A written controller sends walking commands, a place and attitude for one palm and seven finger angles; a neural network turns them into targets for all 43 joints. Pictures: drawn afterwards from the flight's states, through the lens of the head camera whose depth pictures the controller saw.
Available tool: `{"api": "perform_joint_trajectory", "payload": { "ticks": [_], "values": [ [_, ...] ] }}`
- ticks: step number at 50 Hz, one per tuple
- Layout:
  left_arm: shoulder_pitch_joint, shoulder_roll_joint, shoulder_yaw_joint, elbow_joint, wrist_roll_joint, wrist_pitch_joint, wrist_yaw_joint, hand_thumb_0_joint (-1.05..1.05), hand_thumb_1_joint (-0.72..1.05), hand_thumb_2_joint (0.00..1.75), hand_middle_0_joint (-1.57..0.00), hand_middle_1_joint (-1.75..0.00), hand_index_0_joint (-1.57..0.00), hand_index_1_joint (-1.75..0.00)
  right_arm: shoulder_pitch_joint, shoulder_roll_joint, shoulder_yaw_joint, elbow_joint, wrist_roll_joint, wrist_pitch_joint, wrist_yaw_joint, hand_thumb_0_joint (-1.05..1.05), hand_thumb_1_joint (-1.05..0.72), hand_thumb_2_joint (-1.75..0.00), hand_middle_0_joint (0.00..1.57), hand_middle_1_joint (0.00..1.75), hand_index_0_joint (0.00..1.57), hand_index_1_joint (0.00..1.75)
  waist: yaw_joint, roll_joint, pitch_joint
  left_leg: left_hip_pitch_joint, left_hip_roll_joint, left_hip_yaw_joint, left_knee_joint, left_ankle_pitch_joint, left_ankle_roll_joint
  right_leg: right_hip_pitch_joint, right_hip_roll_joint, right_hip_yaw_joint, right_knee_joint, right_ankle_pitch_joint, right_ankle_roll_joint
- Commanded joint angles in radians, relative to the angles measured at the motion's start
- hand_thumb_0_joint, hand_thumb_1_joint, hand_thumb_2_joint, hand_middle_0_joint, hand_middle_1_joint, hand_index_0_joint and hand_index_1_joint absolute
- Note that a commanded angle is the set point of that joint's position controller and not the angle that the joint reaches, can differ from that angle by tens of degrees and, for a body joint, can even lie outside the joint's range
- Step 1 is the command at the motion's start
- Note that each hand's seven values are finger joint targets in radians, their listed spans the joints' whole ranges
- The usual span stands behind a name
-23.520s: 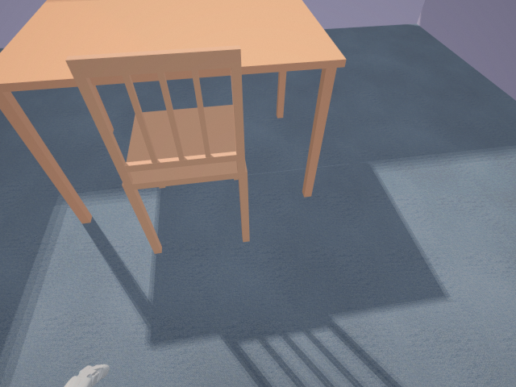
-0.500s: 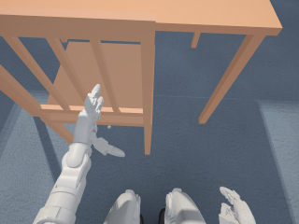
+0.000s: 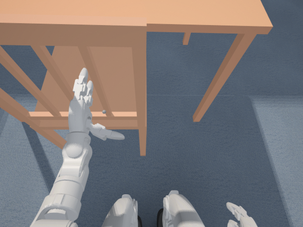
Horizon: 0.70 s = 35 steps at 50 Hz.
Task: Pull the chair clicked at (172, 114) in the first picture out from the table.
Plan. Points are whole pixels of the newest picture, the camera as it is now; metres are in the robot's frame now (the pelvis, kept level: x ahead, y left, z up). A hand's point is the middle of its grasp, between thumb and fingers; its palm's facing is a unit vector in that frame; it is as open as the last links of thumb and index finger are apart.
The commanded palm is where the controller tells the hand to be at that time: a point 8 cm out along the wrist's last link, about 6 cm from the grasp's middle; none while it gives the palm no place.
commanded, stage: push the fingers through the gap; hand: left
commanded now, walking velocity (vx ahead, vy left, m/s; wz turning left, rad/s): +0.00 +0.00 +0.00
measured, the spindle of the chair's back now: (65, 87) +0.47 +0.22 +0.03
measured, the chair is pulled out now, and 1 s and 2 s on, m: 0.00 0.00 0.00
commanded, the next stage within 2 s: hook a spindle and tug to test in 0.76 s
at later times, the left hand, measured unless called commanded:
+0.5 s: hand (107, 99) +0.45 +0.12 +0.01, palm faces +0.00 -1.00 -0.06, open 17.0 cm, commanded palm +0.41 +0.16 +0.02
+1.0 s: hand (108, 103) +0.43 +0.11 +0.02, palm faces +0.00 -1.00 -0.02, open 16.8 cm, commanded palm +0.41 +0.16 +0.02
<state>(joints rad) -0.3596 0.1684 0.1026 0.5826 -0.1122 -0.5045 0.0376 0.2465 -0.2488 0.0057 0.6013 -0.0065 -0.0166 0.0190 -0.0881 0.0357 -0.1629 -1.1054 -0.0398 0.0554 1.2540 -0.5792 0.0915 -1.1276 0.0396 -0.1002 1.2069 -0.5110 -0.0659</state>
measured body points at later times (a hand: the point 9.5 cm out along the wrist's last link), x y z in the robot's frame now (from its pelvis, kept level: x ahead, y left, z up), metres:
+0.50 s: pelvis +0.00 +0.00 +0.00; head +0.13 +0.00 +0.43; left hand +0.44 +0.17 +0.02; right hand +0.07 -0.26 -0.13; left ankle +0.00 +0.06 -0.63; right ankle +0.03 -0.08 -0.63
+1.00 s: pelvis -0.01 +0.00 +0.00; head +0.13 +0.00 +0.43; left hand +0.42 +0.17 +0.02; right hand +0.07 -0.26 -0.13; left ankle +0.00 +0.06 -0.63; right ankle +0.03 -0.08 -0.63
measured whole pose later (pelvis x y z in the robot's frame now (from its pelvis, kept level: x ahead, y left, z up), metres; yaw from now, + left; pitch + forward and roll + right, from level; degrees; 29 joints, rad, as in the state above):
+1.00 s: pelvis -0.01 +0.00 +0.00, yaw +0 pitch +25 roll -2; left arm -0.57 0.20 0.17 0.86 -0.09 -0.55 -0.01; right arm 0.27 -0.25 0.00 0.62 -0.01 0.01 0.05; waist -0.11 0.04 -0.17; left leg -1.14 -0.03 0.05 1.26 -0.57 0.09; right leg -1.16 0.04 -0.11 1.21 -0.50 -0.07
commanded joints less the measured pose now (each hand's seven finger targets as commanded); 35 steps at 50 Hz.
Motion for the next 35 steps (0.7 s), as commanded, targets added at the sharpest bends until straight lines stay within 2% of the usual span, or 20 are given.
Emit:
{"api": "perform_joint_trajectory", "payload": {
  "ticks": [1, 3, 4, 6, 8, 10, 12, 14, 16, 18, 19, 21, 23, 26, 27, 28, 29, 31, 33, 35],
  "values": [
    [-0.336, 0.09, -0.016, -0.026, 0.041, -0.081, -0.003, 0.0, -0.5, 0.3, -0.06, -0.08, -0.06, -0.08, 0.075, -0.153, -0.053, -0.052, -0.01, -0.02, 0.008, 0.0, -0.9, -0.9, 0.2, 0.3, 0.2, 0.3, -0.054, 0.003, -0.383, 0.227, 0.049, -0.154, -0.122, 0.383, -0.076, 0.208, -0.024, 0.094, -0.111, 0.292, 0.04],
    [-0.329, 0.043, -0.054, 0.097, 0.043, -0.024, -0.036, 0.0, -0.5, 0.3, -0.06, -0.08, -0.06, -0.08, 0.089, -0.163, -0.056, -0.054, -0.001, -0.003, 0.015, 0.0, -0.9, -0.9, 0.2, 0.3, 0.2, 0.3, -0.067, -0.012, -0.328, 0.206, 0.049, -0.156, -0.14, 0.322, -0.074, 0.176, -0.022, 0.085, -0.133, 0.235, 0.036],
    [-0.355, 0.021, -0.071, 0.12, 0.035, -0.002, -0.054, 0.0, -0.5, 0.3, -0.06, -0.08, -0.06, -0.08, 0.093, -0.165, -0.056, -0.061, 0.003, 0.003, 0.016, 0.0, -0.9, -0.9, 0.2, 0.3, 0.2, 0.3, -0.068, 0.012, -0.33, 0.218, 0.044, -0.154, -0.148, 0.33, -0.073, 0.176, -0.022, 0.084, -0.139, 0.236, 0.032],
    [-0.389, 0.078, -0.002, 0.098, 0.005, 0.019, -0.064, 0.0, -0.5, 0.3, -0.06, -0.08, -0.06, -0.08, 0.099, -0.173, -0.06, -0.072, 0.009, 0.014, 0.012, 0.0, -0.9, -0.9, 0.2, 0.3, 0.2, 0.3, -0.046, 0.003, -0.389, 0.239, 0.043, -0.154, -0.155, 0.355, -0.074, 0.215, -0.021, 0.086, -0.141, 0.257, 0.031],
    [-0.457, 0.13, 0.053, -0.007, -0.022, -0.001, -0.055, 0.0, -0.5, 0.3, -0.06, -0.08, -0.06, -0.08, 0.095, -0.166, -0.058, -0.091, 0.007, 0.014, 0.007, 0.0, -0.9, -0.9, 0.2, 0.3, 0.2, 0.3, -0.032, 0.01, -0.492, 0.267, 0.039, -0.143, -0.148, 0.409, -0.072, 0.283, -0.022, 0.101, -0.139, 0.321, 0.034],
    [-0.562, 0.194, 0.101, -0.147, -0.029, -0.061, -0.027, 0.0, -0.5, 0.3, -0.06, -0.08, -0.06, -0.08, 0.097, -0.159, -0.057, -0.093, -0.001, 0.002, 0.001, 0.0, -0.9, -0.9, 0.2, 0.3, 0.2, 0.3, -0.024, 0.056, -0.582, 0.33, 0.045, -0.154, -0.142, 0.479, -0.081, 0.302, -0.022, 0.107, -0.118, 0.377, 0.036],
    [-0.553, 0.209, 0.113, -0.204, -0.015, -0.114, 0.003, 0.0, -0.5, 0.3, -0.06, -0.08, -0.06, -0.08, 0.1, -0.146, -0.057, -0.087, -0.009, -0.01, 0.006, 0.0, -0.9, -0.9, 0.2, 0.3, 0.2, 0.3, -0.015, 0.073, -0.638, 0.365, 0.045, -0.151, -0.132, 0.532, -0.088, 0.332, -0.02, 0.114, -0.107, 0.427, 0.035],
    [-0.533, 0.224, 0.118, -0.138, 0.015, -0.136, 0.022, 0.0, -0.5, 0.3, -0.06, -0.08, -0.06, -0.08, 0.108, -0.146, -0.056, -0.069, -0.015, -0.011, 0.009, 0.0, -0.9, -0.9, 0.2, 0.3, 0.2, 0.3, -0.032, 0.025, -0.591, 0.311, 0.044, -0.148, -0.121, 0.512, -0.081, 0.327, -0.015, 0.114, -0.1, 0.424, 0.039],
    [-0.491, 0.196, 0.101, 0.02, 0.047, -0.122, 0.022, 0.0, -0.5, 0.3, -0.06, -0.08, -0.06, -0.08, 0.118, -0.146, -0.052, -0.044, -0.017, -0.003, 0.015, 0.0, -0.9, -0.9, 0.2, 0.3, 0.2, 0.3, -0.056, -0.022, -0.454, 0.202, 0.042, -0.134, -0.118, 0.429, -0.07, 0.3, -0.016, 0.114, -0.11, 0.379, 0.043],
    [-0.477, 0.148, 0.058, 0.167, 0.069, -0.083, 0.003, 0.0, -0.5, 0.3, -0.06, -0.08, -0.06, -0.08, 0.125, -0.153, -0.051, -0.038, -0.013, 0.009, 0.023, 0.0, -0.9, -0.9, 0.2, 0.3, 0.2, 0.3, -0.074, -0.03, -0.363, 0.134, 0.038, -0.126, -0.125, 0.332, -0.065, 0.257, -0.018, 0.113, -0.129, 0.3, 0.043],
    [-0.463, 0.147, 0.07, 0.218, 0.068, -0.063, -0.008, 0.0, -0.5, 0.3, -0.06, -0.08, -0.06, -0.08, 0.134, -0.155, -0.051, -0.044, -0.012, 0.014, 0.025, 0.0, -0.9, -0.9, 0.2, 0.3, 0.2, 0.3, -0.064, -0.022, -0.352, 0.118, 0.03, -0.116, -0.13, 0.316, -0.061, 0.267, -0.018, 0.118, -0.139, 0.286, 0.038],
    [-0.449, 0.127, 0.059, 0.238, 0.044, -0.032, -0.038, 0.0, -0.5, 0.3, -0.06, -0.08, -0.06, -0.08, 0.133, -0.163, -0.053, -0.061, -0.003, 0.026, 0.028, 0.0, -0.9, -0.9, 0.2, 0.3, 0.2, 0.3, -0.056, -0.023, -0.372, 0.136, 0.03, -0.115, -0.142, 0.31, -0.062, 0.279, -0.018, 0.118, -0.152, 0.278, 0.034],
    [-0.475, 0.102, 0.044, 0.156, 0.005, -0.03, -0.062, 0.0, -0.5, 0.3, -0.06, -0.08, -0.06, -0.08, 0.131, -0.162, -0.056, -0.081, -0.001, 0.027, 0.028, 0.0, -0.9, -0.9, 0.2, 0.3, 0.2, 0.3, -0.048, -0.005, -0.457, 0.195, 0.032, -0.119, -0.146, 0.361, -0.062, 0.311, -0.018, 0.12, -0.154, 0.323, 0.035],
    [-0.545, 0.14, 0.065, -0.025, -0.026, -0.078, -0.064, 0.0, -0.5, 0.3, -0.06, -0.08, -0.06, -0.08, 0.122, -0.155, -0.06, -0.092, -0.001, 0.019, 0.025, 0.0, -0.9, -0.9, 0.2, 0.3, 0.2, 0.3, -0.035, 0.054, -0.573, 0.297, 0.039, -0.128, -0.142, 0.451, -0.069, 0.338, -0.017, 0.121, -0.142, 0.389, 0.034],
    [-0.576, 0.185, 0.097, -0.067, -0.025, -0.101, -0.051, 0.0, -0.5, 0.3, -0.06, -0.08, -0.06, -0.08, 0.124, -0.156, -0.062, -0.083, -0.002, 0.015, 0.022, 0.0, -0.9, -0.9, 0.2, 0.3, 0.2, 0.3, -0.038, 0.044, -0.579, 0.309, 0.044, -0.134, -0.138, 0.462, -0.071, 0.336, -0.016, 0.122, -0.14, 0.401, 0.036],
    [-0.586, 0.185, 0.091, -0.091, -0.015, -0.12, -0.039, 0.0, -0.5, 0.3, -0.06, -0.08, -0.06, -0.08, 0.126, -0.152, -0.062, -0.078, -0.006, 0.009, 0.021, 0.0, -0.9, -0.9, 0.2, 0.3, 0.2, 0.3, -0.04, 0.055, -0.589, 0.312, 0.043, -0.132, -0.133, 0.468, -0.07, 0.337, -0.016, 0.127, -0.136, 0.408, 0.039],
    [-0.609, 0.192, 0.087, -0.094, -0.004, -0.133, -0.026, 0.0, -0.5, 0.3, -0.06, -0.08, -0.06, -0.08, 0.128, -0.155, -0.061, -0.068, -0.009, 0.006, 0.02, 0.0, -0.9, -0.9, 0.2, 0.3, 0.2, 0.3, -0.054, 0.046, -0.567, 0.309, 0.046, -0.14, -0.129, 0.467, -0.071, 0.31, -0.014, 0.121, -0.126, 0.401, 0.04],
    [-0.559, 0.22, 0.123, -0.018, 0.022, -0.144, -0.002, 0.0, -0.5, 0.3, -0.06, -0.08, -0.06, -0.08, 0.129, -0.153, -0.059, -0.05, -0.013, 0.006, 0.02, 0.0, -0.9, -0.9, 0.2, 0.3, 0.2, 0.3, -0.048, 0.012, -0.498, 0.24, 0.04, -0.129, -0.125, 0.421, -0.068, 0.308, -0.014, 0.125, -0.127, 0.369, 0.042],
    [-0.538, 0.194, 0.105, 0.089, 0.047, -0.134, 0.005, 0.0, -0.5, 0.3, -0.06, -0.08, -0.06, -0.08, 0.129, -0.151, -0.054, -0.043, -0.016, 0.011, 0.023, 0.0, -0.9, -0.9, 0.2, 0.3, 0.2, 0.3, -0.064, -0.026, -0.408, 0.153, 0.034, -0.118, -0.125, 0.338, -0.06, 0.296, -0.016, 0.128, -0.138, 0.314, 0.044],
    [-0.506, 0.206, 0.118, 0.129, 0.059, -0.121, 0.0, 0.0, -0.5, 0.3, -0.06, -0.08, -0.06, -0.08, 0.129, -0.152, -0.053, -0.052, -0.016, 0.014, 0.026, 0.0, -0.9, -0.9, 0.2, 0.3, 0.2, 0.3, -0.044, 0.003, -0.414, 0.134, 0.027, -0.108, -0.129, 0.324, -0.061, 0.312, -0.02, 0.136, -0.138, 0.305, 0.039]
  ]
}}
